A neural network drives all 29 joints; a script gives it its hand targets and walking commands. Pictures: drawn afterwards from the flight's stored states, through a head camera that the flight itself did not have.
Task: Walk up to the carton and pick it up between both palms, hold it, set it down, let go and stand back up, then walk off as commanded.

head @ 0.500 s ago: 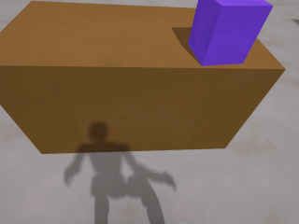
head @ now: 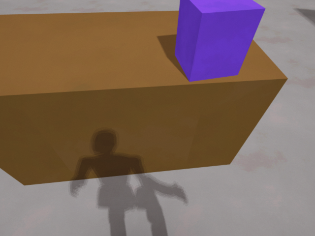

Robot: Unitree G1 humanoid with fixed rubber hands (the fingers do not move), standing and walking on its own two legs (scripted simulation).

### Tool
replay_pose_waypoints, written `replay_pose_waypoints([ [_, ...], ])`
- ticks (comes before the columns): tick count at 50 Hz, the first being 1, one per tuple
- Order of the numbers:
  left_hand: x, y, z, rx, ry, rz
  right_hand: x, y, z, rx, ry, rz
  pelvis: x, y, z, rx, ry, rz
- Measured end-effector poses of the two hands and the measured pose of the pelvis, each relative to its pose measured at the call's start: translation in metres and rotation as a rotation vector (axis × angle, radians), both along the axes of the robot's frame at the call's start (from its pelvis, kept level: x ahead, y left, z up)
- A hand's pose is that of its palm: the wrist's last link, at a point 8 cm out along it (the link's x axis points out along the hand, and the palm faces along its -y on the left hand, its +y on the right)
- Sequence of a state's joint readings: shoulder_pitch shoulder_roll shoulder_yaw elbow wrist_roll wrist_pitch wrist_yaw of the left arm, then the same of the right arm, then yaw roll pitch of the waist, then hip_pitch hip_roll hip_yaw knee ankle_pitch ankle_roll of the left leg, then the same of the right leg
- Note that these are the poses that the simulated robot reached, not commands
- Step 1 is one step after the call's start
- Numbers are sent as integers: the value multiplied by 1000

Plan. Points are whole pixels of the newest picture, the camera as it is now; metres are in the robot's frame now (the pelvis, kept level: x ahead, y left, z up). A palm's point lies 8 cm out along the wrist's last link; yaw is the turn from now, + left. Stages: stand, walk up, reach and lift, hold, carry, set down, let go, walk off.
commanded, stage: walk up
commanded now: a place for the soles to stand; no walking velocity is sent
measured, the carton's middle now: (211, 36) +0.79 -0.17 +0.13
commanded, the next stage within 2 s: none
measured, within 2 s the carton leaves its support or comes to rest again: neither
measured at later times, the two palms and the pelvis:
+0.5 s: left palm (82, 226) +0.17 +0.21 -0.05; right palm out of the picture +0.13 -0.47 -0.09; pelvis +0.09 -0.13 +0.01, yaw -3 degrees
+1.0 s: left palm (127, 203) +0.25 +0.11 -0.12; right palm out of the picture +0.14 -0.58 -0.07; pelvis +0.13 -0.22 -0.02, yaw -3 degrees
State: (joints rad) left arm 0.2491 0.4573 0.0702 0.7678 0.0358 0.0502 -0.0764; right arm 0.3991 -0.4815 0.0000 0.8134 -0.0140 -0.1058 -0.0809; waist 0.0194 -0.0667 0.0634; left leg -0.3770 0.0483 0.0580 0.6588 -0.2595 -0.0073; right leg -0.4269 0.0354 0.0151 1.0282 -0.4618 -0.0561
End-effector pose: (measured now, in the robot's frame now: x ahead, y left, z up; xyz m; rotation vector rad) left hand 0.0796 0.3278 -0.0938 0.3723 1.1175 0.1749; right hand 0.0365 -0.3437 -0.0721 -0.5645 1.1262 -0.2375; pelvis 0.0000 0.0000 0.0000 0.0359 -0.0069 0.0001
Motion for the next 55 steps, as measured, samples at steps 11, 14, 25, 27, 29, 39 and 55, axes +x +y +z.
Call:
replay_pose_waypoints([
  [11, 48, -65, -12, -27, -4, -25, 7, -83, 2, -46, 34, -40, 30, -70, -11, 27, 14, -48],
  [14, 57, -90, -8, 0, -25, -26, 22, -109, -17, -31, 30, -41, 39, -93, -18, 15, -19, -50],
  [25, 92, -122, 44, 81, -40, 15, 93, -127, -13, 85, -10, -50, 87, -130, 15, 23, -27, -49],
  [27, 101, -126, 45, 80, -24, 10, 99, -129, -14, 88, 11, -52, 97, -133, 16, 21, -13, -47],
  [29, 109, -129, 41, 76, -6, 5, 107, -131, -13, 85, 25, -49, 106, -135, 16, 17, 0, -46],
  [39, 152, -154, -13, -1, 4, -21, 118, -144, -12, -26, 48, -58, 139, -143, -10, 20, -16, -27],
  [55, 153, -252, -21, 30, -32, -7, 125, -275, -30, -73, 36, -47, 132, -255, -32, 9, -71, -34],
])
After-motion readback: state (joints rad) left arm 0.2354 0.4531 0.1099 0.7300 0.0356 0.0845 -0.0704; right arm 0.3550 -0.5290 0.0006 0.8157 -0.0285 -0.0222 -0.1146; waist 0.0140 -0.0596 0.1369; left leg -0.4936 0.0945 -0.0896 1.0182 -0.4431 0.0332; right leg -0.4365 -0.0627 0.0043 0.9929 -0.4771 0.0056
